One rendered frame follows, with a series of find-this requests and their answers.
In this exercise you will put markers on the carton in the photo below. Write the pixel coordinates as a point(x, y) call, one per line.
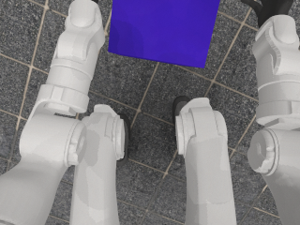
point(176, 32)

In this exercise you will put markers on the robot right upper arm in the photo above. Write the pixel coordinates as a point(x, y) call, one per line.
point(275, 154)

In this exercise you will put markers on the robot left upper arm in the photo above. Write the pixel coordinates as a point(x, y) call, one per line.
point(50, 144)

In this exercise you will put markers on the robot shin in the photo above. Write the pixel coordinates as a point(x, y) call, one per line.
point(204, 102)
point(103, 108)

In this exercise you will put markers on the robot right hand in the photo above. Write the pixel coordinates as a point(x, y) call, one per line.
point(269, 8)

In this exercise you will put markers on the robot right forearm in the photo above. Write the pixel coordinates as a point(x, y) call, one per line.
point(278, 73)

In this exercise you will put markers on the robot left shin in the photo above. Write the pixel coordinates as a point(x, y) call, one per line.
point(103, 108)

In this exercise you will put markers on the robot left forearm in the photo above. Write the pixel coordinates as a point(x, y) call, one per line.
point(73, 63)

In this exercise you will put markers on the robot right shin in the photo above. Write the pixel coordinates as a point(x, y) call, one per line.
point(204, 102)

